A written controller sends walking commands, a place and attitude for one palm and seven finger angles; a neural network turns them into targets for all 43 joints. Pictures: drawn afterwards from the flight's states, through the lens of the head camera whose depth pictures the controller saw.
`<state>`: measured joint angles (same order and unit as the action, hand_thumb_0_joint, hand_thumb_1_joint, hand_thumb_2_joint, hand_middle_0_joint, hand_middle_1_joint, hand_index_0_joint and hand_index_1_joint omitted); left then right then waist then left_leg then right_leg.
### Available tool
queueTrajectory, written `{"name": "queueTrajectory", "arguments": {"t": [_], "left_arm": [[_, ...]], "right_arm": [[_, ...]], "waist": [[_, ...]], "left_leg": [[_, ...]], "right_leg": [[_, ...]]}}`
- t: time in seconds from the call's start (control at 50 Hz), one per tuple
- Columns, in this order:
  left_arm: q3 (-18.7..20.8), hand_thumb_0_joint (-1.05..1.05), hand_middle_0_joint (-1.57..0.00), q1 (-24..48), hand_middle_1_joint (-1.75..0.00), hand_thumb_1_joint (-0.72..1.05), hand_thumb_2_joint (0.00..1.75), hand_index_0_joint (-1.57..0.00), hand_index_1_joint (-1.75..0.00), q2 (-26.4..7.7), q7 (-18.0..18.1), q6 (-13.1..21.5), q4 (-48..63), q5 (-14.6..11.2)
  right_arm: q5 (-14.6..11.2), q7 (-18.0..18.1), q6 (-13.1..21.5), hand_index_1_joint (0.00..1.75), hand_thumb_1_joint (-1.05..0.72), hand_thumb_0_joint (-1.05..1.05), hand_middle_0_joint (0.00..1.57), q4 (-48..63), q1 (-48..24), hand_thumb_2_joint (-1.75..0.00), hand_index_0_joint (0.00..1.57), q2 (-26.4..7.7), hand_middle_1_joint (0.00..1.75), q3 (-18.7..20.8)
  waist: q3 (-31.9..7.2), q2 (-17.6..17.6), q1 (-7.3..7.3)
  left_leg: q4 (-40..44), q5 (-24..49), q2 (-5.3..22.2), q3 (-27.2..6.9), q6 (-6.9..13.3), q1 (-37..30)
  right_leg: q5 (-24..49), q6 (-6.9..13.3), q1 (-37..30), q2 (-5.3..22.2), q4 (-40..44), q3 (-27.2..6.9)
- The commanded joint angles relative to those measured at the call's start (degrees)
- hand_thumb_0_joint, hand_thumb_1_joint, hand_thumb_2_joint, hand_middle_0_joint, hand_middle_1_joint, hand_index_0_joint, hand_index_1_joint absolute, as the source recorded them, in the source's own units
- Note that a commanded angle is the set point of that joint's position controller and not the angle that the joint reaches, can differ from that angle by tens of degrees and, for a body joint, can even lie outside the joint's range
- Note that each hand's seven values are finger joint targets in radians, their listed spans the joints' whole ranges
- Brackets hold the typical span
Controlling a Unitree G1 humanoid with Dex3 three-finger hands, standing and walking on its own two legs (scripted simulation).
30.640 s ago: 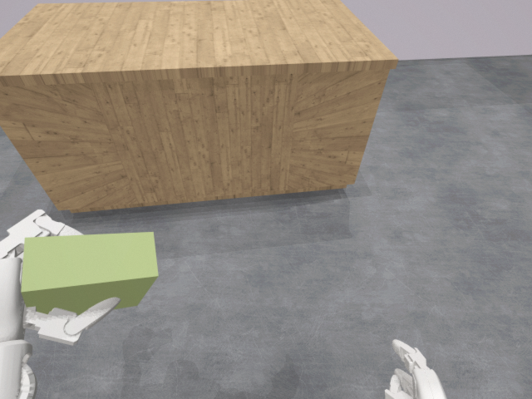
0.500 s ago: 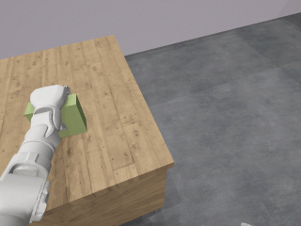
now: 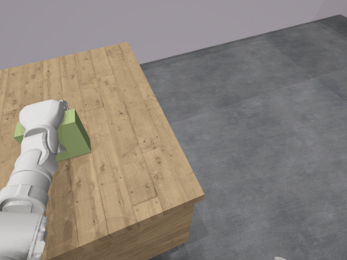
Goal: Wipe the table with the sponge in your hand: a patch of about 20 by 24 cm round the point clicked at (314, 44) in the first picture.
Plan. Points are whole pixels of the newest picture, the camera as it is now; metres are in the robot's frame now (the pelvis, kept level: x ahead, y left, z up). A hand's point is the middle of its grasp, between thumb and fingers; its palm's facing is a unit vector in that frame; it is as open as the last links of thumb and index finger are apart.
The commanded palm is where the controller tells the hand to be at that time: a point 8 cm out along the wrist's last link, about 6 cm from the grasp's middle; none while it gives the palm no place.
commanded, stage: slide back across to the first lane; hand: left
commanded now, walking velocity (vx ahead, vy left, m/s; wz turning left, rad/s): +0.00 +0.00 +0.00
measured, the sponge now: (60, 142) +0.39 +0.32 +0.02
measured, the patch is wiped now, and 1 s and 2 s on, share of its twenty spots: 1.00 1.00 1.00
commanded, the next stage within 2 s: wipe back along the first lane in 0.30 s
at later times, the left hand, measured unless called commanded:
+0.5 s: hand (32, 143) +0.36 +0.36 +0.06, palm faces -0.08 -0.03 -1.00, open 9.7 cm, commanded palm +0.33 +0.35 +0.10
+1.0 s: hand (31, 154) +0.33 +0.35 +0.06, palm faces -0.04 -0.03 -1.00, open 9.7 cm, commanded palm +0.29 +0.34 +0.10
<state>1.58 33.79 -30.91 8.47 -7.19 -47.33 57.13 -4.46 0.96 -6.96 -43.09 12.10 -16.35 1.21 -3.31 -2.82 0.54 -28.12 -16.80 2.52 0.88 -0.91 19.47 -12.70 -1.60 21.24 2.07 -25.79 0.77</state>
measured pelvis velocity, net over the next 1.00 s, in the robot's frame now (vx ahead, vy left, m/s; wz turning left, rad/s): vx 0.02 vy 0.01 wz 0.03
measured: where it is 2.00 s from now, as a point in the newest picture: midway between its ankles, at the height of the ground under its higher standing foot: outside the picture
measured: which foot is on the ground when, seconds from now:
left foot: down 0.00-1.00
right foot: down 0.00-1.00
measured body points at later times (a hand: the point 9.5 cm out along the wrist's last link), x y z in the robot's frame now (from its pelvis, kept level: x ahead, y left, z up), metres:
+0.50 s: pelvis +0.02 +0.01 +0.00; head +0.07 +0.00 +0.45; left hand +0.36 +0.36 +0.12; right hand +0.18 -0.25 -0.12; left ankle -0.04 +0.13 -0.74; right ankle +0.00 -0.14 -0.74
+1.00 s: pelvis +0.02 +0.01 +0.00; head +0.05 -0.01 +0.45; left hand +0.33 +0.35 +0.11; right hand +0.19 -0.24 -0.12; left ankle -0.04 +0.13 -0.74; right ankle +0.00 -0.14 -0.74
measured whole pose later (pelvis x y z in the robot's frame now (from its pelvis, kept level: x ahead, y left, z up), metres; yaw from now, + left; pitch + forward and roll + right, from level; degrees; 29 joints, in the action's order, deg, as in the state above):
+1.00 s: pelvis +0.02 +0.01 +0.00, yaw +2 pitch +6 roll -1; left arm 1.8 12.5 -31.3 5.4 -11.2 -20.7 53.7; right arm -3.9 0.3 -6.6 -39.6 8.4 -16.5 1.0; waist -2.6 -4.0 -2.6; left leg -28.9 -18.8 1.5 -0.6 -0.1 16.1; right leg -14.5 -2.2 16.5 3.1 -25.1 2.3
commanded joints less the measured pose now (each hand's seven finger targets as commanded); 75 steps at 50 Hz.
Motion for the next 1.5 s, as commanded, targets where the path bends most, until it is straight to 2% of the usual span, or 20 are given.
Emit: {"name": "queueTrajectory", "arguments": {"t": [0.0, 0.1, 0.14, 0.18, 0.24, 0.36, 0.56, 0.64, 0.66, 0.7, 0.76, 0.78, 0.82, 0.94, 0.98, 1.08, 1.16, 1.28, 1.36, 1.48], "left_arm": [[4.3, 0.0, -1.2, 11.3, -1.6, 0.1, 1.3, -1.2, -1.6, -19.7, -0.1, -2.0, 9.3, 1.8], [4.1, 0.0, -1.2, 8.4, -1.6, 0.1, 1.3, -1.2, -1.6, -18.6, -1.8, -1.1, 13.8, 1.5], [4.8, 0.0, -1.2, 7.8, -1.6, 0.1, 1.3, -1.2, -1.6, -18.8, -2.3, -0.5, 17.3, 0.9], [4.4, 0.0, -1.2, 5.8, -1.6, 0.1, 1.3, -1.2, -1.6, -17.8, -2.4, -0.5, 17.7, 1.0], [6.5, 0.0, -1.2, 4.0, -1.6, 0.1, 1.3, -1.2, -1.6, -19.4, -2.7, -0.2, 19.8, 0.4], [7.5, 0.0, -1.2, 3.5, -1.6, 0.1, 1.3, -1.2, -1.6, -21.6, -2.9, 0.3, 20.6, 1.3], [4.6, 0.0, -1.2, -5.5, -1.6, 0.1, 1.3, -1.2, -1.6, -15.2, -3.7, 0.5, 24.5, -0.7], [5.3, 0.0, -1.2, -7.1, -1.6, 0.1, 1.3, -1.2, -1.6, -15.2, -3.6, -0.6, 24.6, -1.8], [3.4, 0.0, -1.2, -8.8, -1.6, 0.1, 1.3, -1.2, -1.6, -13.2, -3.6, -1.0, 24.3, -1.8], [3.6, 0.0, -1.2, -9.8, -1.6, 0.1, 1.3, -1.2, -1.6, -13.3, -3.5, -1.5, 25.2, -1.8], [0.6, 0.0, -1.2, -13.4, -1.6, 0.1, 1.3, -1.2, -1.6, -8.9, -3.8, -2.3, 27.1, -2.6], [2.5, 0.0, -1.2, -14.5, -1.6, 0.1, 1.3, -1.2, -1.6, -10.8, -3.7, -2.6, 26.8, -2.9], [1.0, 0.0, -1.2, -13.2, -1.6, 0.1, 1.3, -1.2, -1.6, -9.9, -3.9, -3.4, 28.0, -2.8], [3.5, 0.0, -1.2, -17.6, -1.6, 0.1, 1.3, -1.2, -1.6, -11.6, -4.5, -4.5, 31.4, -3.8], [2.0, 0.0, -1.2, -18.1, -1.6, 0.1, 1.3, -1.2, -1.6, -10.2, -4.5, -4.7, 32.2, -3.6], [0.9, 0.0, -1.2, -25.5, -1.6, 0.1, 1.3, -1.2, -1.6, -7.0, -4.1, -5.0, 38.1, -4.4], [1.4, 0.0, -1.2, -27.3, -1.6, 0.1, 1.3, -1.2, -1.6, -7.3, -3.6, -6.2, 41.0, -4.9], [1.9, 0.0, -1.2, -32.4, -1.6, 0.1, 1.3, -1.2, -1.6, -7.0, -3.4, -7.6, 45.1, -5.4], [1.0, 0.0, -1.2, -32.1, -1.6, 0.1, 1.3, -1.2, -1.6, -6.3, -3.6, -8.3, 46.6, -5.3], [1.6, 0.0, -1.2, -37.6, -1.6, 0.1, 1.3, -1.2, -1.6, -5.8, -3.6, -7.8, 50.0, -5.8]], "right_arm": [[0.2, 0.4, 1.8, 0.3, -0.9, 0.0, 0.2, 6.8, -3.3, -0.9, 0.2, -9.1, 0.3, 2.9], [0.4, 0.3, 1.9, 0.3, -0.9, 0.0, 0.2, 7.4, -3.6, -0.9, 0.2, -9.2, 0.3, 3.3], [0.4, 0.3, 2.0, 0.3, -0.9, 0.0, 0.2, 8.2, -4.4, -0.9, 0.2, -9.0, 0.3, 3.3], [0.6, 0.1, 2.0, 0.3, -0.9, 0.0, 0.2, 7.9, -3.8, -0.9, 0.2, -9.0, 0.3, 3.5], [0.7, 0.2, 1.8, 0.3, -0.9, 0.0, 0.2, 8.2, -4.8, -0.9, 0.2, -9.2, 0.3, 3.5], [1.1, 0.4, 1.8, 0.3, -0.9, 0.0, 0.2, 7.9, -4.4, -0.9, 0.2, -9.4, 0.3, 3.4], [1.2, -0.1, 2.1, 0.3, -0.9, 0.0, 0.2, 9.2, -5.4, -0.9, 0.2, -8.8, 0.3, 3.7], [0.9, 0.0, 2.0, 0.3, -0.9, 0.0, 0.2, 9.7, -6.6, -0.9, 0.2, -9.0, 0.3, 3.3], [1.0, -0.1, 2.0, 0.3, -0.9, 0.0, 0.2, 9.6, -6.4, -0.9, 0.2, -8.9, 0.3, 3.4], [1.0, -0.2, 2.1, 0.3, -0.9, 0.0, 0.2, 9.6, -6.4, -0.9, 0.2, -8.9, 0.3, 3.5], [0.9, -0.5, 2.3, 0.3, -0.9, 0.0, 0.2, 10.3, -7.4, -0.9, 0.2, -8.5, 0.3, 3.4], [0.8, -0.5, 2.3, 0.3, -0.9, 0.0, 0.2, 10.1, -7.2, -0.9, 0.2, -8.7, 0.3, 3.3], [0.8, -0.3, 2.3, 0.3, -0.9, 0.0, 0.2, 10.6, -8.1, -0.9, 0.2, -8.6, 0.3, 3.0], [0.7, 0.0, 2.6, 0.3, -0.9, 0.0, 0.2, 11.6, -9.8, -0.9, 0.2, -8.5, 0.3, 2.6], [0.7, -0.1, 2.7, 0.3, -0.9, 0.0, 0.2, 11.4, -9.3, -0.9, 0.2, -8.3, 0.3, 2.4], [0.9, -0.7, 3.4, 0.3, -0.9, 0.0, 0.2, 12.5, -10.4, -0.9, 0.2, -7.6, 0.3, 2.6], [1.1, -0.6, 3.4, 0.3, -0.9, 0.0, 0.2, 12.6, -11.5, -0.9, 0.2, -7.6, 0.3, 2.4], [1.1, -0.6, 3.9, 0.3, -0.9, 0.0, 0.2, 12.8, -12.3, -0.9, 0.2, -7.2, 0.3, 2.1], [1.2, -0.3, 3.8, 0.3, -0.9, 0.0, 0.2, 12.9, -13.3, -0.9, 0.2, -7.0, 0.3, 1.7], [1.3, -0.3, 4.5, 0.3, -0.9, 0.0, 0.2, 13.5, -13.3, -0.9, 0.2, -6.6, 0.3, 1.7]], "waist": [[-15.9, 1.0, -2.94], [-15.7, 0.8, -2.77], [-16.9, -1.7, -3.22], [-16.2, -0.8, -2.8], [-16.7, -0.1, -3.49], [-16.4, 0.2, -3.25], [-15.9, 0.1, -3.64], [-14.0, 1.2, -3.84], [-13.4, 1.2, -3.72], [-14.3, 1.5, -3.81], [-12.8, 1.1, -3.88], [-13.1, 2.1, -3.94], [-11.8, 2.5, -3.78], [-11.2, 2.4, -4.86], [-10.7, 2.4, -4.33], [-11.5, 1.3, -5.14], [-9.7, 3.2, -5.25], [-10.2, 2.5, -5.71], [-8.1, 2.9, -5.71], [-9.4, 3.3, -6.29]], "left_leg": [[2.9, 20.0, -3.8, 0.4, 3.4, -4.7], [2.3, 23.2, -3.7, 0.2, 3.5, -6.8], [2.3, 25.9, -3.7, -0.1, 3.2, -7.7], [1.6, 27.3, -3.5, -0.1, 3.3, -8.4], [1.6, 29.4, -3.7, -0.2, 3.2, -8.4], [0.9, 29.0, -3.9, -0.3, 3.2, -8.5], [0.0, 30.6, -3.6, -0.9, 3.0, -8.9], [1.1, 27.2, -3.7, -1.3, 2.8, -6.7], [0.7, 26.3, -3.7, -1.2, 2.8, -7.1], [0.7, 26.4, -3.7, -1.2, 2.8, -7.3], [0.5, 26.2, -3.5, -1.6, 2.7, -7.5], [0.7, 25.2, -3.5, -1.4, 2.8, -7.1], [1.3, 23.0, -3.7, -1.6, 2.7, -6.1], [2.0, 23.4, -3.8, -1.9, 2.9, -6.4], [2.0, 23.2, -3.6, -1.9, 2.7, -6.7], [1.4, 26.8, -3.2, -2.2, 2.4, -8.3], [1.4, 25.6, -3.4, -2.1, 2.4, -7.8], [1.6, 26.9, -3.4, -1.9, 2.3, -8.7], [2.1, 24.6, -3.5, -2.0, 2.4, -8.4], [1.7, 25.8, -3.6, -1.6, 2.6, -9.2]], "right_leg": [[18.5, 5.0, -13.3, -2.9, 0.9, 2.4], [20.8, 5.2, -13.0, -3.0, 0.9, 2.7], [22.6, 5.5, -14.0, -2.9, 0.7, 2.4], [23.4, 5.4, -13.1, -3.0, 0.2, 2.9], [25.9, 5.5, -14.5, -2.9, 0.3, 2.6], [25.8, 5.4, -14.3, -2.7, -0.1, 2.8], [25.2, 5.3, -13.3, -2.8, -0.4, 3.3], [22.5, 5.4, -13.2, -3.0, 0.2, 3.2], [21.7, 5.3, -12.6, -2.9, 0.0, 3.4], [21.7, 5.3, -12.8, -3.1, -0.2, 3.4], [20.5, 5.2, -12.1, -3.0, -0.2, 3.5], [20.4, 5.1, -12.7, -3.1, -0.1, 3.6], [18.8, 5.1, -12.4, -3.0, 0.2, 3.6], [19.5, 5.2, -14.3, -2.9, 0.7, 3.2], [18.4, 5.0, -13.3, -3.0, 0.4, 3.8], [20.4, 4.9, -14.0, -3.0, -0.1, 3.9], [21.4, 4.7, -14.4, -2.8, 0.2, 3.6], [22.8, 4.6, -15.7, -2.8, 0.0, 3.7], [20.5, 4.7, -14.9, -2.8, 0.5, 3.7], [23.4, 4.5, -16.4, -2.7, 0.3, 3.3]]}}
